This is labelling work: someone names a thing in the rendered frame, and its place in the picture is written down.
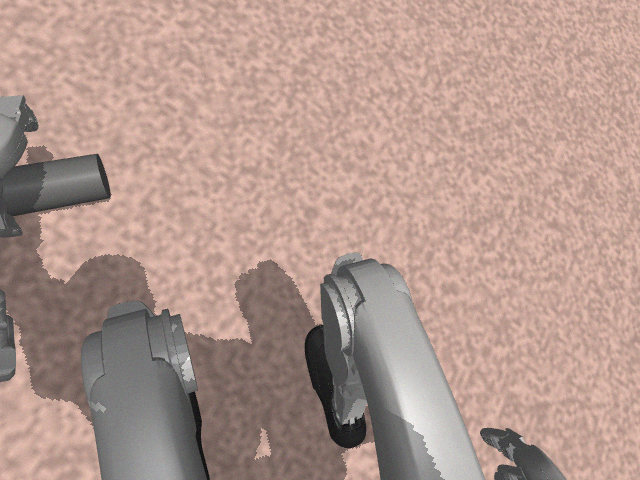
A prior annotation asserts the right robot hand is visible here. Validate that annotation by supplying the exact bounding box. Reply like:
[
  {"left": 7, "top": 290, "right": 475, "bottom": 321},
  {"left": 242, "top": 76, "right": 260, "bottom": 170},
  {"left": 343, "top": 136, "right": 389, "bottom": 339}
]
[{"left": 480, "top": 428, "right": 567, "bottom": 480}]

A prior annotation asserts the can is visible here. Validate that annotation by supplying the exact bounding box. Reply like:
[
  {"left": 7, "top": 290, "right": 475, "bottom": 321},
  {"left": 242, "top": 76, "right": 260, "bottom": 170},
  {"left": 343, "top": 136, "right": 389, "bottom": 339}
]
[{"left": 2, "top": 154, "right": 111, "bottom": 216}]

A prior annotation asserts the left robot foot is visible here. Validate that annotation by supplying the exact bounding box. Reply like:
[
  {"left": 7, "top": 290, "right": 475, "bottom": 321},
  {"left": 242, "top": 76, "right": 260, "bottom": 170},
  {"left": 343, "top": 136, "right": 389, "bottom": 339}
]
[{"left": 189, "top": 392, "right": 210, "bottom": 480}]

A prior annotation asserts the left robot hand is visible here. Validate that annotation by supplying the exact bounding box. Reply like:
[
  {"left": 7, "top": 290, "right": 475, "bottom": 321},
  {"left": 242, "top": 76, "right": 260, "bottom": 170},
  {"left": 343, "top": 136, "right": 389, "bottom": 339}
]
[{"left": 0, "top": 95, "right": 39, "bottom": 238}]

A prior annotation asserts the left robot arm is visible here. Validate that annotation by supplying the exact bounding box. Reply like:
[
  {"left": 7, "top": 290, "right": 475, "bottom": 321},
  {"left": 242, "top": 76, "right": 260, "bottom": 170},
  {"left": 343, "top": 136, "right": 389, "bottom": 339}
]
[{"left": 0, "top": 180, "right": 16, "bottom": 382}]

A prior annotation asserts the right robot foot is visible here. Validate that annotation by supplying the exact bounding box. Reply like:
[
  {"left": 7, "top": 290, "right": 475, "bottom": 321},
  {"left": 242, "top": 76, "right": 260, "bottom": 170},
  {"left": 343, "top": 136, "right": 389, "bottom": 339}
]
[{"left": 305, "top": 325, "right": 366, "bottom": 448}]

